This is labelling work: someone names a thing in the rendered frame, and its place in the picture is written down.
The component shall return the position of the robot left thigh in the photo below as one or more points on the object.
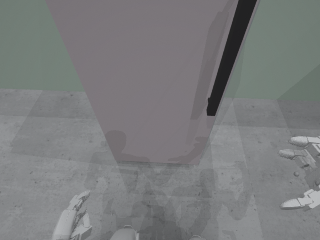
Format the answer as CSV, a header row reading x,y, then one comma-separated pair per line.
x,y
125,234

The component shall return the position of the right robot hand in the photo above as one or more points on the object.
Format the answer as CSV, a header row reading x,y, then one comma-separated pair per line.
x,y
311,198

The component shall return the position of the fridge door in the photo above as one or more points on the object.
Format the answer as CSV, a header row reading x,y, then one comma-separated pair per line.
x,y
148,68

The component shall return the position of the left robot hand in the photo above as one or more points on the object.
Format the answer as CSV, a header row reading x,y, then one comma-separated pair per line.
x,y
65,228

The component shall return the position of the robot left shin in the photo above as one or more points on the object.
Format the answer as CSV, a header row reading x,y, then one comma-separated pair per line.
x,y
127,227

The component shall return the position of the handle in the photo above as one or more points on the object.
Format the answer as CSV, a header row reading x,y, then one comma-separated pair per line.
x,y
236,34

